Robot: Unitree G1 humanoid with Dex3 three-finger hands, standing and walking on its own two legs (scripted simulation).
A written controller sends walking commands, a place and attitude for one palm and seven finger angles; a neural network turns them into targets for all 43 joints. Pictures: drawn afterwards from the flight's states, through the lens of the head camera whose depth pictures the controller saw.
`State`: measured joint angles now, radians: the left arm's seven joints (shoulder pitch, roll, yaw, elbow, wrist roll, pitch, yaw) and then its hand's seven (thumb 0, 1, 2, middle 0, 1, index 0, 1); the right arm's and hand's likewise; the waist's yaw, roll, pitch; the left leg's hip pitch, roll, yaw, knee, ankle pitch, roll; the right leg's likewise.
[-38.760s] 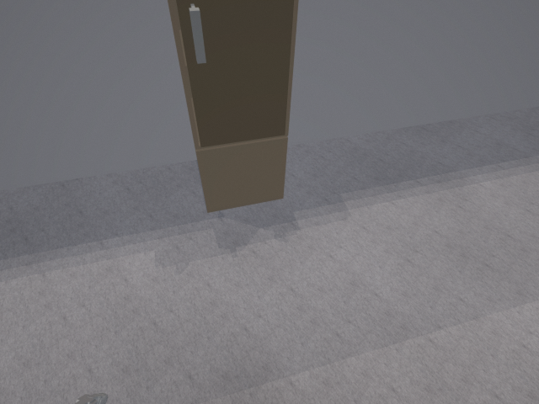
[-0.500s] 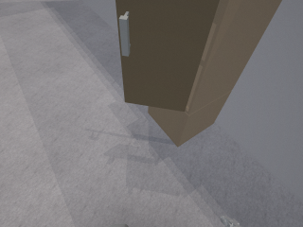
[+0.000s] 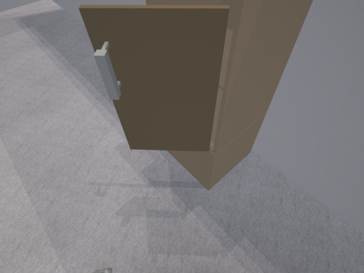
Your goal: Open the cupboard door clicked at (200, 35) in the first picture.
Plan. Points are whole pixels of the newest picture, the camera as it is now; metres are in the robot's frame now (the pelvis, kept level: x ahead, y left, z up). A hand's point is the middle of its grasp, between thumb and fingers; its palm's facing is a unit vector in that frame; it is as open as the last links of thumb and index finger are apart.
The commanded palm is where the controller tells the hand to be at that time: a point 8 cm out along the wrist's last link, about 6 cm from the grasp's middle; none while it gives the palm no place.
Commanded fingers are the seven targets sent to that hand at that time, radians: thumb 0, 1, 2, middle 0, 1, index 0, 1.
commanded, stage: come to a stop and stand still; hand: left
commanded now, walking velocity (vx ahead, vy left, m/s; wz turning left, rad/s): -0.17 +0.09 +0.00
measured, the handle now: (110, 71) +0.60 +0.22 +0.09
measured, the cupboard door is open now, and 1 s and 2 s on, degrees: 45 45 45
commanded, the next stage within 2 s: look again from close up in 0.86 s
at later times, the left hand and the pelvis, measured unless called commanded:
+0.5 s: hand out of the picture -0.01 +0.22 -0.17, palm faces +0.04 -0.98 -0.20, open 7.4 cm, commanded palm none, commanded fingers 0.00 0.90 0.90 -0.20 -0.30 -0.20 -0.30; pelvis +0.00 +0.04 +0.00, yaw -1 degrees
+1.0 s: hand out of the picture +0.08 +0.27 -0.14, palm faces +0.00 -0.95 -0.32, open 7.4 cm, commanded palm none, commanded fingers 0.00 0.90 0.90 -0.20 -0.30 -0.20 -0.30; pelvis -0.03 +0.04 +0.00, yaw +0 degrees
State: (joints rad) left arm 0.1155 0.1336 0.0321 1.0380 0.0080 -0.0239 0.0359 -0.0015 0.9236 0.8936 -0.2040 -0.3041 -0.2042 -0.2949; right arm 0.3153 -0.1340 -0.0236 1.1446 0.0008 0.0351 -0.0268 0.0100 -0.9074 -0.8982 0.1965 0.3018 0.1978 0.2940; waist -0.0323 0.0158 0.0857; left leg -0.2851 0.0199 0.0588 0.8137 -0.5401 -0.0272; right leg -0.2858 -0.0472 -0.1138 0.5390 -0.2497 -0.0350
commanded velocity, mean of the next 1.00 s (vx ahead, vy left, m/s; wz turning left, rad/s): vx -0.01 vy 0.00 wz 0.00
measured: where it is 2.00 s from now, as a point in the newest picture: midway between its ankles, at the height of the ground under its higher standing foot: outside the picture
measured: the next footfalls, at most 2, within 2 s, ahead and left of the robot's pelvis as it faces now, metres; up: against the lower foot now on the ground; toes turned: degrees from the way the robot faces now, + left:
left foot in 0.16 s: +0.09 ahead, +0.15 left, +0.00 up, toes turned +3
